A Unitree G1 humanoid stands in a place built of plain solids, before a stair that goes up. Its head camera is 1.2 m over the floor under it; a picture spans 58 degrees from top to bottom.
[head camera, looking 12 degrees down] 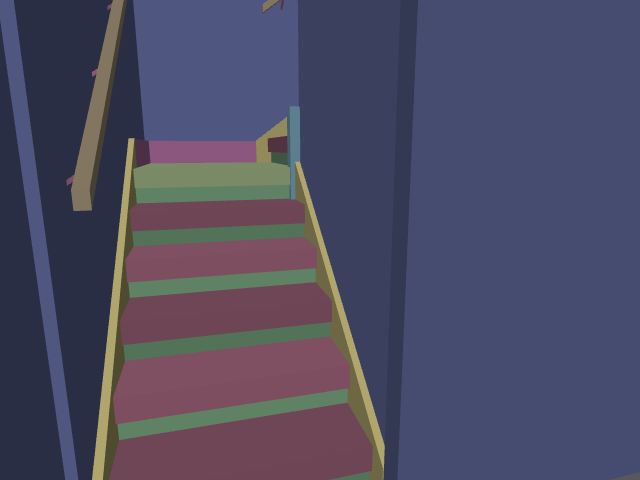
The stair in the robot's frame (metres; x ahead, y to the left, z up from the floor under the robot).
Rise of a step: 0.18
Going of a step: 0.25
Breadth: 0.86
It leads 16 degrees to the left of straight ahead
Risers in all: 6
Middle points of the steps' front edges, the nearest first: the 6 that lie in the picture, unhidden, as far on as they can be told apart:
1.22 0.23 0.18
1.45 0.30 0.36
1.69 0.36 0.54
1.93 0.43 0.72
2.17 0.49 0.91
2.40 0.57 1.09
